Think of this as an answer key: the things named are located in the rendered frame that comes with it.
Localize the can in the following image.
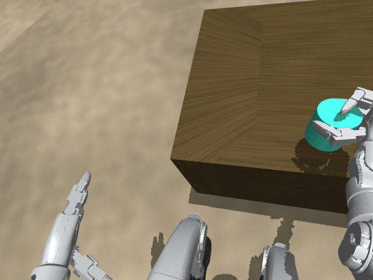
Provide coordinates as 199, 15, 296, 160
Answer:
305, 99, 363, 152

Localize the left robot arm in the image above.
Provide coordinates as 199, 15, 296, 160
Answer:
30, 264, 71, 280

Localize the right robot arm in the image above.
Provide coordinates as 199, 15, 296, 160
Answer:
338, 141, 373, 280

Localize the left robot foot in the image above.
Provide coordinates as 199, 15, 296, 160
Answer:
190, 236, 212, 280

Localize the left robot hand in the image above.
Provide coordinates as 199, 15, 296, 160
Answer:
40, 171, 112, 280

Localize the right robot hand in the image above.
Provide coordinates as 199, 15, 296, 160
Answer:
311, 87, 373, 146

